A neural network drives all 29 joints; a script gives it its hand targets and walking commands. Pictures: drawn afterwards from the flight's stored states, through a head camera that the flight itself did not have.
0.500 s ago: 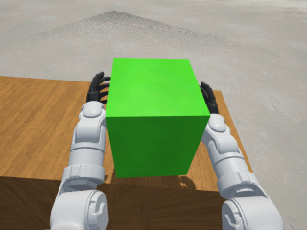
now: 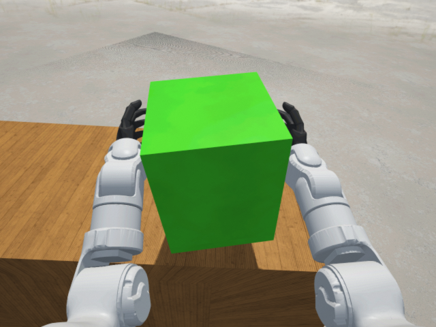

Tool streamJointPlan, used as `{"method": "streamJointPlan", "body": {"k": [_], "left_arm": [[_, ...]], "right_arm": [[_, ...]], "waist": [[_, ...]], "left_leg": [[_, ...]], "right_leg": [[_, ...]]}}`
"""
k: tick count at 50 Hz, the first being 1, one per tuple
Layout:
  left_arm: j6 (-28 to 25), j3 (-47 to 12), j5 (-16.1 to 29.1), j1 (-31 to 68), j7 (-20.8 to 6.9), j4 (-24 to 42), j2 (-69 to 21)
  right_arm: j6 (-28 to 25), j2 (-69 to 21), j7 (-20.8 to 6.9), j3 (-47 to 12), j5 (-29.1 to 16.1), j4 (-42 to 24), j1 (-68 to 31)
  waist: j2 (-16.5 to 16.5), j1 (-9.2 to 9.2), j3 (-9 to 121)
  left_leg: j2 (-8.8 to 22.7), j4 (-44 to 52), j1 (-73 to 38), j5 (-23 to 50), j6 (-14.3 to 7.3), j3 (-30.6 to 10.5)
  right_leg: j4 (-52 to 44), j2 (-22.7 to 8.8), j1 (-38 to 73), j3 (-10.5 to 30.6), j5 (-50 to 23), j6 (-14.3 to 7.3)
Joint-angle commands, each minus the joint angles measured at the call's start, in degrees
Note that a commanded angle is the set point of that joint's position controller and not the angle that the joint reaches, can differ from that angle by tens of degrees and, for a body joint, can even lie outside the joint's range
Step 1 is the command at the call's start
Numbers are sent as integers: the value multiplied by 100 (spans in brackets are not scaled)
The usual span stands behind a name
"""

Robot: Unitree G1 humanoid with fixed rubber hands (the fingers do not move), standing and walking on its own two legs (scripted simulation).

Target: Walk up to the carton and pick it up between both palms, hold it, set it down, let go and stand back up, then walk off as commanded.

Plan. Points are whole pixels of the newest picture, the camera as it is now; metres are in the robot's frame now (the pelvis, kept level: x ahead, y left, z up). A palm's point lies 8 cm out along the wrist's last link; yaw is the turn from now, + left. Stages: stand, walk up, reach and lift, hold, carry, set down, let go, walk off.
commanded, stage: reach and lift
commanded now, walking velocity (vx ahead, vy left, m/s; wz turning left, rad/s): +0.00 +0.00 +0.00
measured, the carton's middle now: (213, 163) +0.39 +0.04 +0.16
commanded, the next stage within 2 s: hold in 1.24 s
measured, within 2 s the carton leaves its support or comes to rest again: neither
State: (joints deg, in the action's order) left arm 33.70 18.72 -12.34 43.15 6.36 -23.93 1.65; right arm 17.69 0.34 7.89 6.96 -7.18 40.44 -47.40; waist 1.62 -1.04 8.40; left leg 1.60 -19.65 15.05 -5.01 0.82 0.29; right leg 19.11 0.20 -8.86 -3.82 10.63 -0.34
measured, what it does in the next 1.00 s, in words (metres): stands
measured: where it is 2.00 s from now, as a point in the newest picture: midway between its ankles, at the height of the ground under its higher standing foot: outside the picture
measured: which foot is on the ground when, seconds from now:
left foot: down 0.00-1.00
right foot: down 0.00-1.00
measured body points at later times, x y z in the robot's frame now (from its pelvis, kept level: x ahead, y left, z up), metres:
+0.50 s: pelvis +0.00 +0.00 +0.00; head -0.06 +0.02 +0.45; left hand +0.39 +0.18 +0.23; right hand +0.40 -0.12 +0.24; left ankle +0.06 +0.12 -0.75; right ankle -0.01 -0.11 -0.75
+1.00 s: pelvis +0.00 +0.00 +0.00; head -0.06 +0.01 +0.45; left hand +0.39 +0.17 +0.25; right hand +0.41 -0.12 +0.26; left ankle +0.06 +0.12 -0.75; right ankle -0.01 -0.11 -0.75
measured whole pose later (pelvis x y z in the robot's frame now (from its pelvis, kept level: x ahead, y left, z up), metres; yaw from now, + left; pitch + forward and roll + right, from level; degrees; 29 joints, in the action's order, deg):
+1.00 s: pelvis +0.00 +0.00 +0.00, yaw +0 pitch +1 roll -1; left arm 45.1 18.5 -10.5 46.5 6.5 -18.9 2.8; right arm 31.3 4.2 12.3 5.3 -16.7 37.5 -55.0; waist 0.1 -2.6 10.6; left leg 1.6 -19.7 15.0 -5.4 0.8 0.3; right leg 19.1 0.2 -8.9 -3.8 10.9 -0.2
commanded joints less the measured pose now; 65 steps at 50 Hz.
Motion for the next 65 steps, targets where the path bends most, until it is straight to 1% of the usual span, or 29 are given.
{"method": "streamJointPlan", "body": {"k": [1, 2, 3, 4, 7, 10, 13, 14, 15, 17, 20, 22, 24, 27, 31, 32, 34, 35, 40, 41, 42, 43, 47, 53, 56, 60, 62, 63, 65], "left_arm": [[-171, -3285, 1133, 5272, -1177, 992, -3608], [-139, -3278, 1142, 5252, -1173, 1030, -3587], [-133, -3390, 1220, 5361, -1159, 1201, -3648], [-67, -3376, 1210, 5261, -1157, 1142, -3591], [52, -3353, 1179, 5306, -1157, 1098, -3568], [121, -3399, 1254, 5444, -1124, 1277, -3580], [191, -3412, 1273, 5546, -1068, 1355, -3590], [219, -3316, 1220, 5551, -1067, 1275, -3545], [247, -3240, 1194, 5496, -1071, 1245, -3504], [259, -3318, 1289, 5638, -1058, 1344, -3523], [275, -3258, 1310, 5880, -1026, 1277, -3512], [271, -3225, 1349, 5963, -1026, 1359, -3439], [268, -3225, 1393, 6080, -1011, 1410, -3421], [315, -3088, 1352, 6091, -1041, 1168, -3335], [368, -3081, 1376, 6095, -1053, 1180, -3392], [382, -3006, 1373, 6099, -1074, 1140, -3310], [409, -3029, 1376, 6094, -1064, 1177, -3362], [397, -3091, 1438, 6209, -1055, 1380, -3360], [456, -3236, 1590, 6305, -1016, 1684, -3348], [502, -3183, 1544, 6280, -1022, 1578, -3333], [517, -3194, 1563, 6281, -1019, 1646, -3322], [547, -3206, 1561, 6289, -1010, 1685, -3326], [649, -3210, 1557, 6310, -991, 1695, -3360], [703, -3152, 1670, 6526, -971, 1720, -3250], [774, -3038, 1612, 6398, -986, 1635, -3205], [834, -3077, 1670, 6496, -987, 1791, -3192], [884, -3043, 1651, 6445, -999, 1785, -3153], [894, -3059, 1675, 6536, -992, 1887, -3141], [938, -3055, 1680, 6558, -1003, 1871, -3139]], "right_arm": [[-190, -3344, -41, -2082, -564, -1341, -5381], [-146, -3380, -24, -2137, -622, -1408, -5392], [-101, -3363, -11, -2133, -662, -1442, -5378], [-30, -3373, 19, -2194, -735, -1484, -5350], [124, -3278, 52, -2123, -824, -1446, -5391], [223, -3362, 72, -2204, -977, -1680, -5568], [362, -3383, 72, -2263, -1120, -1727, -5619], [426, -3328, 79, -2181, -1089, -1567, -5545], [471, -3357, 82, -2206, -1122, -1548, -5545], [511, -3384, 87, -2224, -1168, -1712, -5660], [599, -3347, 55, -2109, -1175, -1472, -5790], [653, -3415, 59, -2147, -1183, -1438, -5762], [690, -3442, 57, -2144, -1250, -1403, -5765], [773, -3404, 63, -2050, -1214, -1204, -5786], [839, -3352, 81, -2027, -1304, -1185, -5797], [869, -3374, 98, -2042, -1309, -1167, -5775], [893, -3361, 95, -2063, -1380, -1231, -5850], [912, -3402, 109, -2118, -1437, -1342, -5835], [1028, -3424, 169, -2313, -1642, -1710, -5915], [1084, -3343, 177, -2252, -1631, -1580, -5853], [1096, -3368, 185, -2289, -1675, -1695, -5899], [1140, -3316, 183, -2257, -1682, -1639, -5854], [1239, -3191, 180, -2191, -1733, -1655, -5935], [1387, -3265, 171, -2160, -1744, -1571, -5994], [1486, -3273, 188, -2195, -1801, -1558, -5975], [1583, -3290, 231, -2287, -1933, -1757, -6066], [1678, -3287, 247, -2293, -1959, -1694, -5976], [1711, -3308, 250, -2287, -1972, -1688, -5957], [1767, -3321, 276, -2299, -2023, -1762, -6030]], "waist": [[-540, -713, 2619], [-521, -692, 2663], [-601, -748, 2742], [-574, -761, 2690], [-669, -790, 2488], [-641, -743, 2599], [-684, -731, 2565], [-676, -746, 2368], [-597, -709, 2329], [-614, -694, 2533], [-608, -708, 2422], [-538, -686, 2508], [-608, -696, 2592], [-527, -691, 2380], [-575, -725, 2498], [-494, -721, 2442], [-571, -707, 2496], [-574, -723, 2693], [-596, -721, 2938], [-613, -744, 2801], [-599, -719, 2929], [-660, -754, 2861], [-700, -745, 2753], [-548, -742, 2744], [-470, -704, 2657], [-501, -695, 2797], [-415, -700, 2706], [-498, -717, 2754], [-476, -714, 2704]], "left_leg": [[-379, -224, -2457, 702, 86, 22], [-393, -246, -2457, 764, 79, 22], [-381, -268, -2516, 835, 123, -12], [-399, -285, -2496, 838, 116, -6], [-394, -256, -2444, 668, 138, -31], [-378, -276, -2459, 674, 126, -20], [-366, -289, -2426, 664, 128, -39], [-369, -253, -2368, 526, 128, -38], [-374, -237, -2325, 495, 93, -20], [-358, -252, -2329, 452, 99, -30], [-331, -200, -2250, 250, 102, -67], [-345, -201, -2232, 242, 83, -39], [-355, -221, -2202, 254, 105, -37], [-343, -154, -2114, 55, 71, -28], [-337, -184, -2145, 192, 105, -46], [-360, -177, -2110, 158, 79, -25], [-344, -178, -2120, 219, 113, -59], [-357, -227, -2137, 336, 123, -55], [-382, -332, -2164, 574, 160, -77], [-372, -306, -2157, 485, 165, -93], [-369, -320, -2174, 522, 162, -87], [-350, -308, -2190, 509, 181, -109], [-309, -262, -2178, 413, 211, -130], [-298, -216, -2043, 171, 180, -129], [-309, -210, -1983, 190, 149, -104], [-331, -261, -1942, 290, 150, -93], [-321, -229, -1911, 251, 137, -125], [-319, -239, -1907, 237, 155, -113], [-329, -247, -1863, 236, 147, -103]], "right_leg": [[-344, 239, 525, 247, -1455, 387], [-341, 242, 587, 270, -1571, 389], [-314, 263, 547, 260, -1618, 387], [-326, 241, 583, 278, -1725, 414], [-363, 257, 450, 270, -1451, 420], [-374, 265, 389, 272, -1352, 422], [-375, 275, 288, 283, -1261, 411], [-421, 268, 219, 285, -1093, 407], [-418, 250, 239, 300, -1108, 433], [-396, 259, 220, 302, -1072, 428], [-423, 289, 53, 296, -784, 403], [-415, 268, 81, 315, -834, 415], [-401, 265, 88, 329, -904, 421], [-445, 244, 14, 348, -733, 438], [-409, 270, 101, 347, -905, 434], [-429, 244, 147, 376, -933, 461], [-397, 273, 176, 353, -1024, 453], [-360, 271, 266, 382, -1181, 465], [-290, 295, 364, 400, -1569, 489], [-306, 301, 322, 400, -1441, 491], [-299, 301, 349, 401, -1486, 488], [-306, 312, 285, 393, -1431, 488], [-328, 342, 187, 375, -1182, 458], [-361, 326, 121, 395, -979, 469], [-380, 322, 182, 421, -1042, 490], [-327, 316, 261, 449, -1261, 508], [-334, 333, 251, 445, -1234, 527], [-314, 333, 232, 433, -1210, 515], [-326, 327, 227, 451, -1228, 524]]}}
